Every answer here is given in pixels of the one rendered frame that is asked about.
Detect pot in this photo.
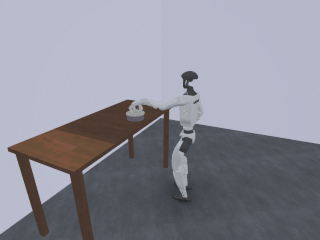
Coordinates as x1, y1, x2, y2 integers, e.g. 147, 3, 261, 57
126, 115, 144, 122

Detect humanoid robot torso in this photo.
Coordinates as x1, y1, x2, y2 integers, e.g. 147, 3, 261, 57
179, 92, 199, 145

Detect table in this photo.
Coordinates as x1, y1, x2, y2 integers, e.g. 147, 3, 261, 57
7, 99, 171, 240

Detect robot left foot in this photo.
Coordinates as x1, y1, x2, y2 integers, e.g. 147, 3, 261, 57
172, 194, 192, 202

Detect robot left forearm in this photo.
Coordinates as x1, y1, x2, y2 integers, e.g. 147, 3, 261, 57
139, 98, 164, 109

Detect robot right upper arm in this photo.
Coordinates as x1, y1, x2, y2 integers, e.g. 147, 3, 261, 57
196, 92, 204, 117

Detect lid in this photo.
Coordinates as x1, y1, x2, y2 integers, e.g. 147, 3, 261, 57
126, 110, 145, 117

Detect robot left upper arm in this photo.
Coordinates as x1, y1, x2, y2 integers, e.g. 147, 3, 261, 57
159, 95, 190, 111

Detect left robot hand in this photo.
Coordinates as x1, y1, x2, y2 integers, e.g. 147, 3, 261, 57
129, 100, 143, 113

